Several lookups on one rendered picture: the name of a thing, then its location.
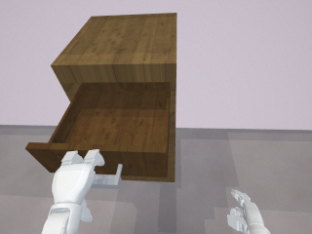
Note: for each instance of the right robot forearm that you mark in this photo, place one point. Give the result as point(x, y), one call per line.
point(257, 229)

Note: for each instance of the left robot forearm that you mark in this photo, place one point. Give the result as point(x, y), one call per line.
point(63, 218)

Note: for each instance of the cabinet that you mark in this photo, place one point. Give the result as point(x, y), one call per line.
point(137, 48)

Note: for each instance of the handle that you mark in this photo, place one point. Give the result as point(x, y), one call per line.
point(108, 181)

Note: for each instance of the robot right hand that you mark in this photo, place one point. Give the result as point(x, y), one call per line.
point(240, 219)

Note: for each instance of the robot left hand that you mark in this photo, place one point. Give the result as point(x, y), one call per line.
point(74, 178)

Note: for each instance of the drawer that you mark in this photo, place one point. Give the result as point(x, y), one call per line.
point(129, 122)

